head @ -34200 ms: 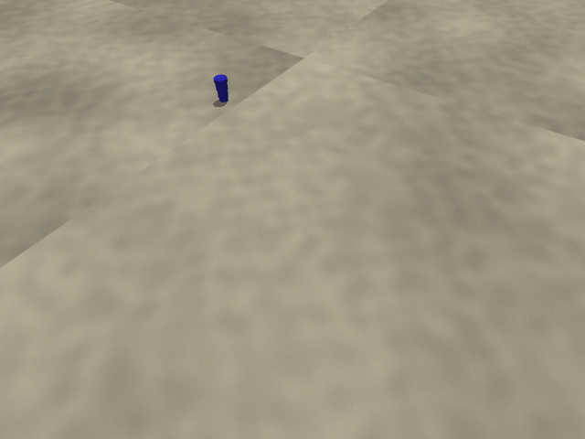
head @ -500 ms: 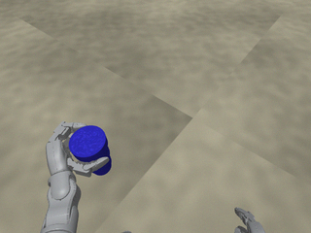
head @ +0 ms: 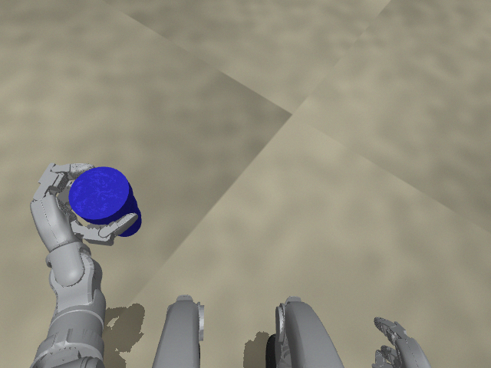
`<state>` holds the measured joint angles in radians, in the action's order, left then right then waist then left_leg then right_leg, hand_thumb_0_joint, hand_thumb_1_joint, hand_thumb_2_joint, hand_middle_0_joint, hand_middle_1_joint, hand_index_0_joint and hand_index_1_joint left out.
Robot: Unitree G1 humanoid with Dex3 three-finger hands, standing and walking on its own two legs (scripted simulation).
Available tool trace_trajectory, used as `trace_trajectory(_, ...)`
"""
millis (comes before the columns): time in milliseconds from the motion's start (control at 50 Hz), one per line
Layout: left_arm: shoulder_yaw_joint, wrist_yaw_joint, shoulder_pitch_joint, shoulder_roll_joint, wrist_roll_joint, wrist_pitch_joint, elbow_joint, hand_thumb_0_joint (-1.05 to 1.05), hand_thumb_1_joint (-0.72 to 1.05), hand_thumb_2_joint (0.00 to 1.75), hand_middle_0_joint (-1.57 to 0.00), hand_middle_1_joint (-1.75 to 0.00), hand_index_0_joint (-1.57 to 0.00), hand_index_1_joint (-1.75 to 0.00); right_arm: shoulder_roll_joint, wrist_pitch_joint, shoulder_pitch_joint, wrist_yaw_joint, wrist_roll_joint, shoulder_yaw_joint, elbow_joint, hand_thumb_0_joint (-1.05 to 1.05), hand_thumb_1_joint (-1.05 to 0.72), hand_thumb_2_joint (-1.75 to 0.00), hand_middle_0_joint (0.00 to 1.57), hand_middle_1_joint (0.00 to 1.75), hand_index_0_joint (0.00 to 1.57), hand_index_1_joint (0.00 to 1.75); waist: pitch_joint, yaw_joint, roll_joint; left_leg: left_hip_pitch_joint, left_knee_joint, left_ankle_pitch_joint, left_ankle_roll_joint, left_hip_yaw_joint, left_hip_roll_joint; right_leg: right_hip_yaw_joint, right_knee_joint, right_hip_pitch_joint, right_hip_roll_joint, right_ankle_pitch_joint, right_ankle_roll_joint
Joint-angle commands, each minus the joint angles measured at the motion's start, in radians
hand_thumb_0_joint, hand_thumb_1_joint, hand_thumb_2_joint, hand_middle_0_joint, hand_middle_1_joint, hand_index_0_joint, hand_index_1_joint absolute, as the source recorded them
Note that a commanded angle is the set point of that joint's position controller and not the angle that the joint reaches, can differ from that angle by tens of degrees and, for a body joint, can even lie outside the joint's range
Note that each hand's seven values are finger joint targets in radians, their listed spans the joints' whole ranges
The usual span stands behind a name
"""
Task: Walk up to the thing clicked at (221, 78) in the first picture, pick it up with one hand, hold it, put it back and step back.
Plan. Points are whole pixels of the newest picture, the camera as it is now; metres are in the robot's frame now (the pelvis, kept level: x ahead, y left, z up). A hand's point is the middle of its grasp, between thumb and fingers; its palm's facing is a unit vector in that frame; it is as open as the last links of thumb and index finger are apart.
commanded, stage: crouch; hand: left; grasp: from the side
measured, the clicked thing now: (114, 209) +0.38 +0.23 -0.06
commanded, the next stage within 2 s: lower in 1.50 s
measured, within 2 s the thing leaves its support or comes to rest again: neither
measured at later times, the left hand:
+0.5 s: hand (113, 223) +0.41 +0.30 -0.24, palm faces +0.52 -0.86 -0.04, open 11.4 cm
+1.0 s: hand (120, 223) +0.45 +0.33 -0.36, palm faces +0.49 -0.87 -0.05, open 11.4 cm
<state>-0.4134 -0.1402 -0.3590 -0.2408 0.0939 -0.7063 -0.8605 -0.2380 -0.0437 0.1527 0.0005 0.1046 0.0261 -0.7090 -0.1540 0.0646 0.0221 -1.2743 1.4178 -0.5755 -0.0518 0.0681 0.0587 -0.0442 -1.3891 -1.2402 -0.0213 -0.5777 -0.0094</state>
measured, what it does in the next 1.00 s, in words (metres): lowers itself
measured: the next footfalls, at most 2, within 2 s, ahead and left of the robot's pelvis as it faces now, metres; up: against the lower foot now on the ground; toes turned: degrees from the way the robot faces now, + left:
none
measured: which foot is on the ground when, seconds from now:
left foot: down 0.00-1.00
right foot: down 0.00-1.00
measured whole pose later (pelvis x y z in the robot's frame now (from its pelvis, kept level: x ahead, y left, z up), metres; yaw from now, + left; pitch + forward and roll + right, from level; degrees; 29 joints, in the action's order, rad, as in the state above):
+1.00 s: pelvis -0.06 +0.02 -0.30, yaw -8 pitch +27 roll -9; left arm -0.77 -0.01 -0.82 -0.75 -0.01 -0.71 -1.27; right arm -0.30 0.08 0.08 0.09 0.19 -0.18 -0.70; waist 0.06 0.21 0.08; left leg -2.25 2.44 -0.68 -0.05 0.21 0.02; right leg -0.08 -2.33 -2.17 0.02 -0.65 -0.05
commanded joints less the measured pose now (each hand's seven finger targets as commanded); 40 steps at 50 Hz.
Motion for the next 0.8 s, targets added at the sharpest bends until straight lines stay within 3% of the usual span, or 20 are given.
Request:
trace_trajectory(0,-0.071,0.029,-0.322,-0.226,0.02,-0.143,0.165,0.0,0.07,1.25,-1.18,-1.34,-1.19,-1.36,-0.166,-0.011,0.04,0.011,-0.001,0.047,0.086,0.0,-0.87,-0.9,0.2,0.3,0.2,0.3,-0.561,-0.032,-0.153,0.22,-0.029,0.255,0.046,-0.027,-0.037,0.031,0.036,0.079,0.023,0.24,0.03)
trace_trajectory(20,-0.089,0.033,-0.358,-0.253,0.024,-0.153,0.211,0.0,0.08,1.26,-1.17,-1.34,-1.18,-1.35,-0.174,-0.007,0.044,0.015,0.0,0.047,0.084,0.0,-0.87,-0.9,0.2,0.3,0.2,0.3,-0.589,-0.038,-0.189,0.23,-0.016,0.278,0.042,-0.021,-0.037,0.016,0.0,0.039,0.026,0.25,0.036)
trace_trajectory(60,-0.116,0.042,-0.355,-0.283,0.023,-0.153,0.173,0.0,0.07,1.28,-1.18,-1.35,-1.19,-1.37,-0.178,0.005,0.047,0.021,-0.002,0.046,0.07,0.0,-0.89,-0.91,0.2,0.3,0.2,0.3,-0.607,-0.038,-0.178,0.186,0.034,0.298,0.045,-0.018,-0.033,0.009,-0.05,-0.005,0.033,0.265,0.036)
trace_trajectory(100,-0.116,0.057,-0.358,-0.253,0.029,-0.154,0.125,0.0,0.06,1.28,-1.19,-1.36,-1.2,-1.38,-0.19,0.009,0.058,0.028,-0.002,0.049,0.059,0.0,-0.89,-0.91,0.2,0.3,0.2,0.3,-0.61,-0.013,-0.158,0.134,0.087,0.321,0.049,-0.008,-0.032,-0.007,-0.109,-0.061,0.035,0.287,0.038)
trace_trajectory(140,-0.136,0.07,-0.385,-0.281,0.028,-0.157,0.086,0.0,0.06,1.28,-1.19,-1.36,-1.2,-1.37,-0.192,0.017,0.07,0.032,-0.001,0.045,0.042,0.0,-0.9,-0.91,0.2,0.3,0.2,0.3,-0.633,0.002,-0.124,0.072,0.162,0.357,0.06,-0.009,-0.031,-0.003,-0.155,-0.086,0.038,0.327,0.03)
trace_trajectory(160,-0.117,0.08,-0.375,-0.244,0.032,-0.156,0.033,0.0,0.07,1.28,-1.19,-1.36,-1.2,-1.37,-0.192,0.021,0.068,0.036,0.0,0.041,0.037,0.0,-0.9,-0.91,0.2,0.3,0.2,0.3,-0.614,0.011,-0.104,0.043,0.187,0.358,0.06,-0.002,-0.031,-0.01,-0.188,-0.123,0.038,0.324,0.032)
trace_trajectory(200,-0.16,0.088,-0.398,-0.307,0.024,-0.16,0.0,0.0,0.06,1.3,-1.2,-1.37,-1.21,-1.39,-0.201,0.026,0.072,0.041,0.006,0.039,0.032,0.0,-0.9,-0.91,0.2,0.3,0.2,0.3,-0.62,0.008,-0.107,-0.023,0.241,0.343,0.063,-0.006,-0.032,-0.007,-0.231,-0.149,0.038,0.317,0.029)
trace_trajectory(220,-0.157,0.089,-0.401,-0.305,0.022,-0.159,-0.053,0.0,0.04,1.3,-1.2,-1.38,-1.21,-1.39,-0.202,0.028,0.058,0.046,0.005,0.034,0.042,0.0,-0.9,-0.91,0.2,0.3,0.2,0.3,-0.605,0.012,-0.087,-0.064,0.261,0.296,0.063,-0.002,-0.031,-0.011,-0.256,-0.194,0.04,0.268,0.032)
trace_trajectory(240,-0.188,0.085,-0.48,-0.369,0.02,-0.175,0.028,0.0,0.04,1.33,-1.21,-1.4,-1.23,-1.41,-0.201,0.03,0.067,0.05,0.009,0.031,0.035,0.0,-0.88,-0.91,0.2,0.3,0.2,0.3,-0.633,0.003,-0.13,-0.084,0.284,0.293,0.06,-0.007,-0.03,-0.008,-0.281,-0.201,0.041,0.268,0.033)
trace_trajectory(300,-0.233,0.081,-0.558,-0.442,0.007,-0.189,-0.022,0.0,0.01,1.38,-1.22,-1.45,-1.23,-1.46,-0.207,0.044,0.071,0.057,0.017,0.015,0.036,0.0,-0.88,-0.91,0.2,0.3,0.2,0.3,-0.655,0.017,-0.152,-0.148,0.342,0.244,0.055,-0.002,-0.03,-0.014,-0.349,-0.258,0.041,0.214,0.036)
trace_trajectory(360,-0.252,0.088,-0.642,-0.534,-0.014,-0.196,-0.091,0.0,-0.01,1.4,-1.23,-1.47,-1.24,-1.49,-0.216,0.049,0.049,0.059,0.021,-0.003,0.036,0.0,-0.89,-0.91,0.2,0.3,0.2,0.3,-0.625,0.03,-0.179,-0.237,0.386,0.107,0.049,-0.008,-0.024,-0.01,-0.397,-0.334,0.043,0.091,0.035)
trace_trajectory(420,-0.273,0.105,-0.731,-0.612,-0.037,-0.191,-0.094,0.0,-0.01,1.4,-1.23,-1.48,-1.24,-1.5,-0.232,0.062,0.056,0.057,0.03,-0.014,0.029,0.0,-0.89,-0.91,0.2,0.3,0.2,0.3,-0.645,0.036,-0.263,-0.233,0.422,0.059,0.04,-0.013,-0.021,-0.021,-0.453,-0.409,0.042,0.055,0.038)
trace_trajectory(460,-0.257,0.123,-0.746,-0.602,-0.04,-0.178,-0.122,0.0,-0.03,1.37,-1.21,-1.45,-1.22,-1.47,-0.239,0.064,0.055,0.058,0.034,-0.021,0.032,0.0,-0.89,-0.91,0.2,0.3,0.2,0.3,-0.634,0.059,-0.276,-0.268,0.455,0.019,0.041,-0.022,-0.021,-0.027,-0.477,-0.427,0.042,0.029,0.034)
trace_trajectory(540,-0.283,0.149,-0.798,-0.693,-0.045,-0.144,-0.142,0.0,-0.08,1.31,-1.18,-1.41,-1.19,-1.43,-0.252,0.071,0.059,0.054,0.04,-0.038,0.027,0.0,-0.9,-0.91,0.2,0.3,0.2,0.3,-0.654,0.067,-0.274,-0.359,0.535,-0.01,0.049,-0.037,-0.022,-0.017,-0.521,-0.417,0.043,0.016,0.024)
trace_trajectory(560,-0.283,0.155,-0.78,-0.687,-0.044,-0.131,-0.192,0.0,-0.1,1.3,-1.18,-1.42,-1.2,-1.44,-0.256,0.074,0.058,0.053,0.039,-0.042,0.036,0.0,-0.9,-0.91,0.2,0.3,0.2,0.3,-0.651,0.085,-0.242,-0.395,0.56,-0.015,0.053,-0.034,-0.022,-0.02,-0.526,-0.416,0.046,0.012,0.02)
trace_trajectory(600,-0.295,0.159,-0.763,-0.711,-0.044,-0.113,-0.219,0.0,-0.1,1.28,-1.17,-1.41,-1.19,-1.42,-0.263,0.077,0.054,0.051,0.04,-0.057,0.035,0.0,-0.89,-0.91,0.2,0.3,0.2,0.3,-0.591,0.082,-0.218,-0.462,0.584,-0.039,0.057,-0.032,-0.022,-0.031,-0.548,-0.438,0.048,-0.007,0.018)
trace_trajectory(700,-0.34,0.15,-0.73,-0.743,-0.052,-0.095,-0.244,0.0,0.02,1.3,-1.19,-1.42,-1.21,-1.43,-0.298,0.094,0.064,0.058,0.051,-0.081,0.05,0.0,-0.88,-0.9,0.2,0.3,0.2,0.3,-0.543,0.088,-0.252,-0.468,0.619,0.015,0.048,0.008,-0.022,-0.084,-0.644,-0.512,0.049,0.044,0.025)
trace_trajectory(740,-0.36,0.143,-0.751,-0.786,-0.058,-0.099,-0.214,0.0,0.03,1.29,-1.17,-1.41,-1.19,-1.41,-0.304,0.1,0.059,0.059,0.056,-0.087,0.045,0.0,-0.88,-0.9,0.2,0.3,0.2,0.3,-0.537,0.082,-0.262,-0.481,0.641,0.014,0.048,0.01,-0.021,-0.088,-0.667,-0.531,0.052,0.044,0.026)
trace_trajectory(780,-0.362,0.142,-0.761,-0.801,-0.068,-0.1,-0.2,0.0,0.05,1.28,-1.16,-1.4,-1.19,-1.4,-0.315,0.107,0.067,0.062,0.065,-0.097,0.043,0.0,-0.87,-0.9,0.2,0.3,0.2,0.3,-0.532,0.103,-0.279,-0.485,0.667,0.026,0.05,0.017,-0.02,-0.095,-0.684,-0.537,0.054,0.061,0.024)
